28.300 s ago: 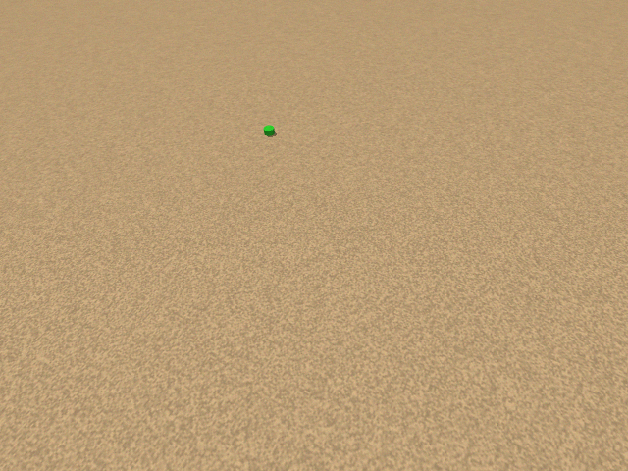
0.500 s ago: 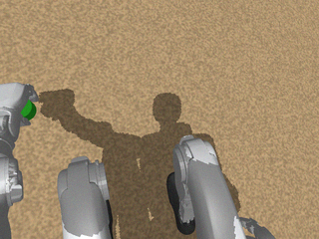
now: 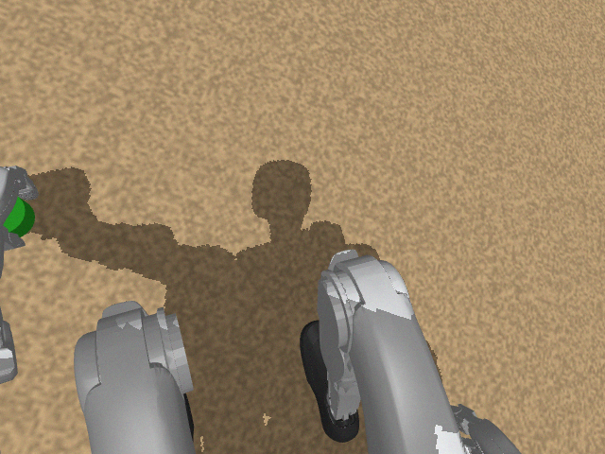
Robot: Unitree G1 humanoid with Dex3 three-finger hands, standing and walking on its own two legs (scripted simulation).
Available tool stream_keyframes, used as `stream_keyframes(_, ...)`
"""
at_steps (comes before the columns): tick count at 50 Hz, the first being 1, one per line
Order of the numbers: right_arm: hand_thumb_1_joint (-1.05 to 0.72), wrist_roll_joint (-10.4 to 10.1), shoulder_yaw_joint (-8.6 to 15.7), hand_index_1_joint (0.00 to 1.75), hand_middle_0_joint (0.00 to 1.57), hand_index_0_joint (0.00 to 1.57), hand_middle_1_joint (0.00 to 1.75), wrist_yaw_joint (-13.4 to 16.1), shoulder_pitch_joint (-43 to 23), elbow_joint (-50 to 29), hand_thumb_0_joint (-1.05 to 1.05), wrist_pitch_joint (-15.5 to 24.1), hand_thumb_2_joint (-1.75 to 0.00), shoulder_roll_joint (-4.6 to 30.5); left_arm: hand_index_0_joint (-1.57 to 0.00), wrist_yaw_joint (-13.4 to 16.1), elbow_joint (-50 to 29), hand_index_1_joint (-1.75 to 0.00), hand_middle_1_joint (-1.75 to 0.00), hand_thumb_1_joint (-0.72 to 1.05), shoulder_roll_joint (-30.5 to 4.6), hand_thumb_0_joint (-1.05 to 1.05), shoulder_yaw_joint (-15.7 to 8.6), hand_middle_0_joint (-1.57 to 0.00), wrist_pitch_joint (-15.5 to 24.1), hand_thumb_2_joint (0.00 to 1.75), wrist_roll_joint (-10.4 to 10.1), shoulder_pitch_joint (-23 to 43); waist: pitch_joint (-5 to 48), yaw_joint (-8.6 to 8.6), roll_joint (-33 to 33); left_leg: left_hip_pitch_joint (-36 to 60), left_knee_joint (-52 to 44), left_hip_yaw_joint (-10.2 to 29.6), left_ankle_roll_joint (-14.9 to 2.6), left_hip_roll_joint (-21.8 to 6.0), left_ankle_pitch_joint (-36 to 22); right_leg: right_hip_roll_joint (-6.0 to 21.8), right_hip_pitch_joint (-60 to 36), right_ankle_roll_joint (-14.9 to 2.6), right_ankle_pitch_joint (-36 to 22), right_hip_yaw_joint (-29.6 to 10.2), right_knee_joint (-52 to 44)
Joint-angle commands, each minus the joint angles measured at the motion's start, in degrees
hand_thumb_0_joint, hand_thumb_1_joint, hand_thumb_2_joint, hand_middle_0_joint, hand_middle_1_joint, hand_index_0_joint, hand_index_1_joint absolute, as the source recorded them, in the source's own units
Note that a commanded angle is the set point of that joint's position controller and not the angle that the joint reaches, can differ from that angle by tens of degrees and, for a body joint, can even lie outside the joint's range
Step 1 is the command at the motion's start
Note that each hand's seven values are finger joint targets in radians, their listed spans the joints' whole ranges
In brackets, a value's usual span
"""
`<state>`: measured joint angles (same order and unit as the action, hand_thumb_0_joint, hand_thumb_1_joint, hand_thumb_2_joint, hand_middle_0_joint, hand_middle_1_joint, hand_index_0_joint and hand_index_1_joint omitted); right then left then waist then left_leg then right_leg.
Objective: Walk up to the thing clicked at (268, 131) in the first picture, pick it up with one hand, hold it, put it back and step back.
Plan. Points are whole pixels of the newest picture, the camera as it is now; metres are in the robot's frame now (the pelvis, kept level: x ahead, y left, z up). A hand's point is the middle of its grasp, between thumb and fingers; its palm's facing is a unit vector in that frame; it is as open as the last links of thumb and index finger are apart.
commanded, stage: rest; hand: left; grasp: from above
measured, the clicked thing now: (3, 215) +0.45 +0.33 -0.23
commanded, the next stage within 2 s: open in 1.20 s
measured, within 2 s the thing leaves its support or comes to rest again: rests again in 0.90 s
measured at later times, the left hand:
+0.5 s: hand (16, 223) +0.44 +0.31 -0.24, palm faces -0.46 -0.13 -0.88, open 7.8 cm
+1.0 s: hand (26, 223) +0.45 +0.31 -0.26, palm faces -0.44 -0.11 -0.89, open 7.8 cm
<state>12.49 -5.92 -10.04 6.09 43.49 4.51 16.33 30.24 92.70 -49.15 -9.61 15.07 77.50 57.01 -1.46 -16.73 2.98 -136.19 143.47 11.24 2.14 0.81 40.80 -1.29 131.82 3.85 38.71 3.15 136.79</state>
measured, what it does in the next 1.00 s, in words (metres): stands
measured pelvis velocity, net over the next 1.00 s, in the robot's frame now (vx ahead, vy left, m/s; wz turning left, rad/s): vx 0.00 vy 0.01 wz -0.08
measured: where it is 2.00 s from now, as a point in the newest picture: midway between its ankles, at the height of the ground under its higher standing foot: (259, 430)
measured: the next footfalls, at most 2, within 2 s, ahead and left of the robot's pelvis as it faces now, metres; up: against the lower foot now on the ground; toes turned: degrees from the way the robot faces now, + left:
none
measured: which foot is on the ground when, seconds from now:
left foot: down 0.00-1.00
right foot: down 0.00-1.00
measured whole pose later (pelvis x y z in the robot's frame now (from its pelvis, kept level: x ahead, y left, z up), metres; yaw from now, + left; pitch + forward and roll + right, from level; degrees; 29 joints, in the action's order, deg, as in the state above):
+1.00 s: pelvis +0.00 +0.01 -0.01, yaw -4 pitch +27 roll -14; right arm 17.4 -14.4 -15.0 3.1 41.4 12.3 19.0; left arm 38.5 102.1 -57.1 -8.8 15.2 78.3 58.9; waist -8.0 -21.1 7.2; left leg -135.4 148.9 15.5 1.2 0.4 42.2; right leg -3.1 129.3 4.4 38.0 6.5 138.1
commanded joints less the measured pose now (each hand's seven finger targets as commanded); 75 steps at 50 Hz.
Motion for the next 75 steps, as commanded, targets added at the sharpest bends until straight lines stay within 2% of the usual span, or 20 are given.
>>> stream_keyframes(1, -0.90, 0.5, 3.8, 0.30, 0.20, 0.20, 0.30, 0.3, 12.6, 0.0, 0.00, 1.0, -0.89, 16.7, -1.05, 3.1, -5.7, -0.52, -0.58, 0.72, -15.0, 0.00, -0.6, -0.99, -0.3, 0.47, -0.7, 16.8, 37.6, -1.84, -21.1, 29.8, -13.6, -7.3, -3.56, -0.3, -11.2, -1.3, -18.8, -4.54, -13.1, 8.5, -11.6)
stream_keyframes(5, -0.90, 0.9, 2.8, 0.30, 0.20, 0.20, 0.30, 0.0, 12.2, 0.0, 0.00, 1.7, -0.89, 17.2, -1.06, 3.6, -4.9, -0.52, -0.58, 0.73, -16.5, 0.00, -1.8, -1.01, -0.2, 0.48, -2.0, 16.1, 38.1, -1.50, -21.1, 29.7, -13.1, -7.0, -3.33, -0.5, -13.1, -1.6, -20.9, -4.59, -14.7, 8.7, -11.3)
stream_keyframes(9, -0.90, 1.8, 2.3, 0.30, 0.20, 0.20, 0.30, -0.7, 11.8, -1.0, 0.00, 2.5, -0.90, 17.9, -1.08, 3.8, -5.0, -0.52, -0.58, 0.75, -18.4, 0.00, -2.3, -1.03, 0.1, 0.48, -0.7, 15.6, 38.0, -2.40, -23.0, 31.2, -11.4, -6.9, -3.02, -0.8, -15.4, -1.8, -21.7, -4.72, -17.0, 9.1, -10.1)
stream_keyframes(10, -0.90, 1.5, 1.8, 0.30, 0.20, 0.20, 0.30, -0.8, 11.5, 0.0, 0.00, 2.3, -0.90, 17.1, -1.09, 4.1, -4.4, -0.51, -0.56, 0.74, -17.2, 0.00, -1.8, -1.04, 0.0, 0.49, -1.4, 14.1, 38.3, -1.18, -23.8, 30.8, -12.6, -6.8, -2.89, -0.7, -14.7, -2.0, -22.3, -4.80, -16.2, 8.9, -10.3)
stream_keyframes(11, -0.90, 1.8, 1.7, 0.30, 0.20, 0.20, 0.30, -1.0, 11.4, -0.1, 0.00, 2.5, -0.90, 17.6, -1.10, 4.3, -3.7, -0.51, -0.56, 0.77, -17.3, 0.00, -1.8, -1.06, 0.0, 0.49, -1.3, 14.4, 37.3, -2.09, -24.0, 31.5, -11.9, -6.8, -2.77, -0.8, -15.5, -1.9, -21.5, -4.78, -16.8, 9.4, -9.9)
stream_keyframes(14, -0.90, 2.2, 1.7, 0.30, 0.20, 0.20, 0.30, -1.3, 11.2, -0.9, 0.00, 2.6, -0.90, 18.7, -1.10, 5.0, -5.0, -0.53, -0.57, 0.76, -20.8, 0.00, -4.4, -1.06, 0.0, 0.54, -1.2, 12.9, 39.3, -1.51, -24.6, 32.0, -11.6, -6.4, -2.75, -1.0, -17.4, -2.1, -24.0, -4.86, -18.9, 9.4, -9.6)
stream_keyframes(18, -0.90, 2.7, 0.7, 0.30, 0.20, 0.20, 0.30, -2.1, 10.8, -0.6, 0.00, 3.1, -0.90, 17.9, -1.12, 5.2, -3.5, -0.51, -0.55, 0.79, -17.9, 0.00, -1.2, -1.07, -0.1, 0.49, -1.2, 14.3, 35.7, -3.09, -24.8, 30.3, -11.1, -6.3, -2.82, -1.2, -14.5, -2.5, -22.2, -4.76, -17.0, 9.6, -9.8)
stream_keyframes(26, -0.90, 3.0, 0.3, 0.30, 0.20, 0.20, 0.30, -2.3, 9.7, -0.7, 0.00, 4.0, -0.90, 19.9, -1.12, 6.2, -1.3, -0.52, -0.57, 0.79, -21.2, 0.00, -2.9, -1.07, 0.3, 0.51, -1.8, 13.7, 33.5, -3.56, -23.1, 28.7, -10.8, -5.4, -2.86, -1.5, -12.1, -2.8, -21.9, -4.74, -14.9, 10.5, -10.1)
stream_keyframes(28, -0.90, 3.4, 0.0, 0.30, 0.20, 0.20, 0.30, -2.4, 9.8, -0.8, 0.00, 4.3, -0.90, 19.6, -1.11, 6.5, -0.4, -0.54, -0.59, 0.80, -20.1, 0.00, -2.2, -1.06, 0.5, 0.52, -1.7, 13.9, 33.1, -4.08, -23.3, 28.9, -10.9, -5.3, -2.84, -1.5, -12.3, -2.8, -22.1, -4.60, -15.3, 10.6, -9.9)
stream_keyframes(29, -0.90, 3.2, -0.5, 0.30, 0.20, 0.20, 0.30, -2.5, 8.6, -1.3, 0.00, 4.5, -0.90, 19.4, -1.12, 6.5, -0.2, -0.54, -0.58, 0.79, -17.9, 0.00, -0.1, -1.08, 0.7, 0.53, -1.9, 14.5, 31.4, -4.00, -23.3, 27.8, -11.4, -5.2, -2.72, -1.4, -11.1, -2.8, -21.0, -4.77, -14.0, 10.8, -10.0)
stream_keyframes(32, -0.90, 3.4, -0.6, 0.30, 0.20, 0.20, 0.30, -2.4, 8.9, -1.3, 0.00, 4.7, -0.90, 20.5, -1.12, 6.9, 0.9, -0.53, -0.57, 0.79, -20.8, 0.00, -1.2, -1.08, 0.9, 0.54, -1.2, 14.0, 32.3, -4.30, -23.7, 29.7, -11.3, -4.5, -2.58, -1.6, -12.0, -3.0, -21.1, -4.67, -14.7, 11.4, -9.4)
stream_keyframes(34, -0.90, 3.7, -1.1, 0.30, 0.20, 0.20, 0.30, -2.6, 8.4, -1.8, 0.00, 5.0, -0.90, 20.3, -1.12, 7.1, 1.3, -0.54, -0.58, 0.80, -18.6, 0.00, 0.8, -1.08, 1.2, 0.54, -1.0, 15.4, 31.0, -5.33, -23.6, 29.6, -11.2, -4.5, -2.55, -1.6, -11.5, -2.9, -20.4, -4.50, -14.6, 11.6, -9.5)
stream_keyframes(39, -0.90, 4.0, -1.7, 0.30, 0.20, 0.20, 0.30, -3.1, 8.0, -1.3, 0.00, 5.8, -0.90, 20.9, -1.11, 8.8, 2.5, -0.55, -0.60, 0.78, -20.9, 0.00, -0.2, -1.06, 1.4, 0.53, 0.0, 15.5, 30.8, -5.61, -25.0, 30.7, -11.0, -4.0, -2.31, -1.8, -12.2, -3.1, -20.3, -4.45, -15.3, 12.0, -8.7)
stream_keyframes(47, -0.90, 4.7, -2.9, 0.30, 0.20, 0.20, 0.30, -4.4, 6.2, -1.7, 0.00, 8.0, -0.90, 21.7, -1.08, 10.8, 3.7, -0.53, -0.59, 0.76, -21.1, 0.00, 1.4, -1.03, 0.2, 0.49, 0.2, 15.8, 28.8, -5.87, -26.6, 30.2, -11.0, -3.6, -2.12, -2.0, -10.6, -3.3, -20.2, -4.41, -14.2, 12.2, -9.0)
stream_keyframes(49, -0.90, 4.7, -3.1, 0.30, 0.20, 0.20, 0.30, -4.6, 6.6, -1.8, 0.00, 8.1, -0.90, 22.2, -1.06, 11.6, 4.5, -0.53, -0.58, 0.72, -23.0, 0.00, -0.3, -1.01, -0.3, 0.50, 0.2, 15.0, 29.4, -5.63, -25.8, 29.5, -11.2, -3.5, -2.21, -2.1, -11.5, -3.5, -21.7, -4.47, -15.2, 12.2, -9.1)
stream_keyframes(53, -0.90, 5.0, -3.5, 0.30, 0.20, 0.20, 0.30, -5.2, 6.5, -2.2, 0.00, 8.7, -0.90, 22.2, -1.06, 11.2, 5.4, -0.54, -0.59, 0.72, -20.6, 0.00, 1.1, -1.01, -1.2, 0.52, -0.8, 14.8, 29.5, -6.76, -26.1, 31.0, -11.0, -2.6, -1.96, -2.4, -13.6, -3.3, -21.2, -4.23, -16.9, 12.8, -8.2)
stream_keyframes(57, -0.91, 4.7, -4.2, 0.30, 0.20, 0.20, 0.30, -5.5, 7.0, -2.3, 0.00, 9.2, -0.90, 22.6, -1.05, 10.6, 5.8, -0.52, -0.55, 0.70, -24.6, 0.00, -1.1, -1.02, -1.8, 0.50, -1.2, 14.6, 28.4, -6.56, -24.8, 28.6, -10.2, -2.9, -2.45, -2.3, -12.4, -3.4, -22.8, -4.13, -16.2, 12.2, -9.1)
stream_keyframes(65, -0.91, 4.3, -4.3, 0.30, 0.20, 0.20, 0.30, -5.2, 6.4, -3.1, 0.00, 9.1, -0.90, 23.0, -1.06, 8.9, 7.1, -0.51, -0.55, 0.71, -23.8, 0.00, -0.1, -1.03, -1.1, 0.51, -2.1, 12.7, 26.4, -6.44, -22.7, 26.7, -10.8, -2.6, -2.67, -2.2, -9.8, -3.6, -21.4, -4.27, -13.3, 12.4, -9.6)
stream_keyframes(71, -0.89, 4.2, -4.6, 0.30, 0.20, 0.20, 0.30, -4.8, 6.8, -3.6, 0.00, 8.6, -0.90, 22.8, -0.62, 9.0, 6.1, -0.52, -0.56, 0.23, -23.9, 0.00, -0.1, -0.58, -0.5, 0.43, -2.4, 12.1, 27.5, -6.09, -23.0, 27.7, -11.0, -2.3, -2.55, -2.4, -11.1, -3.7, -23.0, -4.31, -14.5, 12.3, -9.7)
stream_keyframes(75, -0.90, 4.4, -4.9, 0.30, 0.20, 0.20, 0.30, -4.9, 6.3, -3.8, 0.00, 8.6, -0.90, 23.0, -0.51, 9.1, 5.4, -0.61, -0.64, 0.00, -23.9, 0.00, 0.6, -0.49, 0.0, 0.53, -1.8, 13.3, 26.8, -6.60, -22.9, 27.8, -10.7, -2.1, -2.52, -2.5, -10.6, -3.7, -22.3, -4.24, -14.3, 12.5, -9.4)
